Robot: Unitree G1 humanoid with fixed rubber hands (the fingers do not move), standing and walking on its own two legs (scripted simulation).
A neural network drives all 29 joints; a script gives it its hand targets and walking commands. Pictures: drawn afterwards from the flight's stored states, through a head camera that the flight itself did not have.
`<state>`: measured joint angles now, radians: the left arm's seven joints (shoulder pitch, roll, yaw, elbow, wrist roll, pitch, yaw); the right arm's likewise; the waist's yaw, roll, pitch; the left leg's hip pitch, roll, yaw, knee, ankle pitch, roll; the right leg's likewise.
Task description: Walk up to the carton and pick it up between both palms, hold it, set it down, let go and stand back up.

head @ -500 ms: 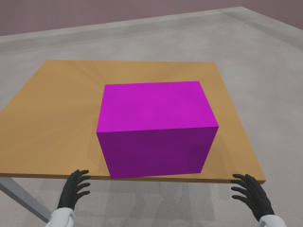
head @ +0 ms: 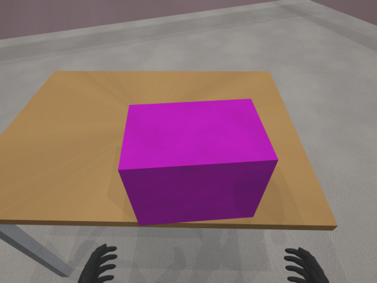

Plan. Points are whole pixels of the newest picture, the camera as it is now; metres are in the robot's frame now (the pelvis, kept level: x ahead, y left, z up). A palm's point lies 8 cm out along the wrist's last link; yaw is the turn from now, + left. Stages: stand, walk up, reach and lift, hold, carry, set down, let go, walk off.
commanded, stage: set down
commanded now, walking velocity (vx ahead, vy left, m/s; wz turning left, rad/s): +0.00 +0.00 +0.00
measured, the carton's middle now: (193, 163) +0.40 +0.03 +0.04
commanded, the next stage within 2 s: let go in 0.30 s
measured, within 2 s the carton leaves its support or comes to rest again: neither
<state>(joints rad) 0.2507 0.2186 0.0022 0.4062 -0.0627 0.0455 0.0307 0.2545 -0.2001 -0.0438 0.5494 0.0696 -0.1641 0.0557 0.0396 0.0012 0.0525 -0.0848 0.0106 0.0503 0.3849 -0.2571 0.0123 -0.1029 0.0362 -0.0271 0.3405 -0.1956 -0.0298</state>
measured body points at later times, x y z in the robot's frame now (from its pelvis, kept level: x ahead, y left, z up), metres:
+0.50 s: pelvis -0.01 +0.00 +0.00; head -0.01 +0.01 +0.45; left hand +0.17 +0.23 -0.09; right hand +0.16 -0.23 -0.08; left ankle -0.03 +0.10 -0.75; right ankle +0.00 -0.10 -0.75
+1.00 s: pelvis -0.02 +0.00 -0.01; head -0.01 +0.01 +0.44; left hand +0.13 +0.25 -0.11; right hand +0.10 -0.24 -0.13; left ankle -0.03 +0.10 -0.75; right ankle +0.00 -0.10 -0.75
